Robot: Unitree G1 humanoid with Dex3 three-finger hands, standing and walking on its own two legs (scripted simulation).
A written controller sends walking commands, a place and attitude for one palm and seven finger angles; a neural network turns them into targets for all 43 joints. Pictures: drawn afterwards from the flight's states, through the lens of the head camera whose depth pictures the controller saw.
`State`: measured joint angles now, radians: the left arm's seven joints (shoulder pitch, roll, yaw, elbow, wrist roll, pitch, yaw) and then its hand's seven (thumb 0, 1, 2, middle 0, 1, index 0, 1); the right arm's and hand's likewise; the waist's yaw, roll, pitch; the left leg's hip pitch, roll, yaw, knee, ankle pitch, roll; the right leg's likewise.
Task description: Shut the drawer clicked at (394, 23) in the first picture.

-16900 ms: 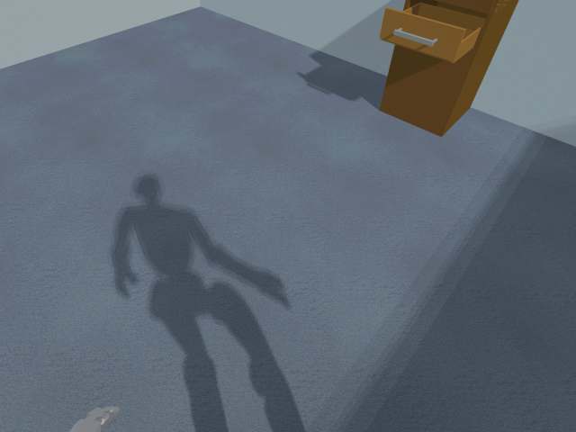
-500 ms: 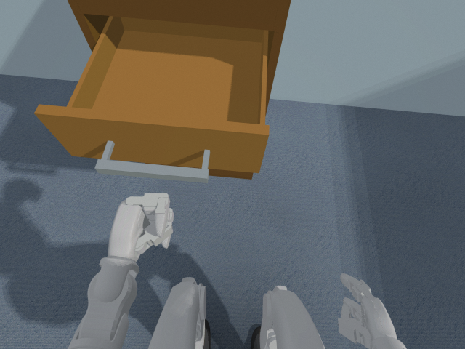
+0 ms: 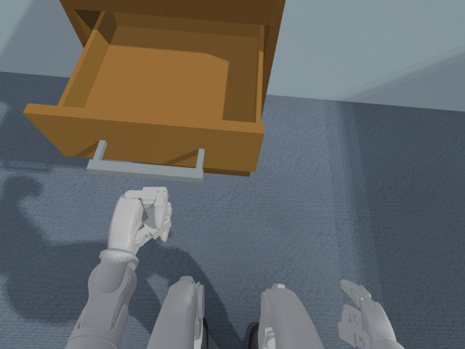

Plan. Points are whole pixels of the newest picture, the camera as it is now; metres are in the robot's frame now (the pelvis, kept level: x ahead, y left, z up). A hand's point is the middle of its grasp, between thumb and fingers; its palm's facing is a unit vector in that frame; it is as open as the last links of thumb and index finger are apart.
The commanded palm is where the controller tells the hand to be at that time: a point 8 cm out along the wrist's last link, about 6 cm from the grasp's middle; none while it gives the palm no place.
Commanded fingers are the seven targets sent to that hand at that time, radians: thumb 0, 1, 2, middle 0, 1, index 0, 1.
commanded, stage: push the drawer shut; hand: left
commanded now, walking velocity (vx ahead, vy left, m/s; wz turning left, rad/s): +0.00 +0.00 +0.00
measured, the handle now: (149, 161) +0.43 +0.17 +0.00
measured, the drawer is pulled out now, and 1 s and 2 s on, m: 0.26 0.19 0.06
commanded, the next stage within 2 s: none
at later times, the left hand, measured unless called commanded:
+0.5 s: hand (174, 197) +0.36 +0.11 +0.00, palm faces -0.11 -0.99 -0.07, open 3.2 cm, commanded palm +0.36 +0.17 +0.01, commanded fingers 0.00 0.90 0.90 -1.40 -1.60 -1.40 -1.60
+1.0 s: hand (181, 165) +0.42 +0.11 +0.00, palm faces -0.09 -0.99 -0.07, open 3.4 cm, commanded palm +0.41 +0.16 +0.01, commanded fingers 0.00 0.90 0.90 -1.40 -1.60 -1.40 -1.60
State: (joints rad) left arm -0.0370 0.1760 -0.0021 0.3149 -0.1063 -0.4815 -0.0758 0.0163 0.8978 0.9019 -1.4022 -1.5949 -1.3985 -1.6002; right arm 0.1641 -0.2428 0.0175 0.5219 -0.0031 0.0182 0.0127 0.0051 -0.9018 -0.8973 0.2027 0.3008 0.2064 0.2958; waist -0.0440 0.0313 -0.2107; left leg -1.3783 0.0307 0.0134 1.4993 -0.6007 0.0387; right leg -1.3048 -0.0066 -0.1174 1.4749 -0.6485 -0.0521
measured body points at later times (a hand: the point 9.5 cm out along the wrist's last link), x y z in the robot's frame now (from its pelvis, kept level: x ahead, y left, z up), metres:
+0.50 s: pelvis -0.01 +0.00 +0.00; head +0.14 +0.00 +0.42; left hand +0.36 +0.17 +0.01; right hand +0.14 -0.25 -0.13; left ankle +0.04 +0.10 -0.57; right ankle +0.02 -0.10 -0.57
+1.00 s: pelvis -0.02 +0.00 -0.01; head +0.14 +0.01 +0.42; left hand +0.42 +0.16 +0.01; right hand +0.09 -0.26 -0.13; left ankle +0.04 +0.10 -0.57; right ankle +0.02 -0.10 -0.57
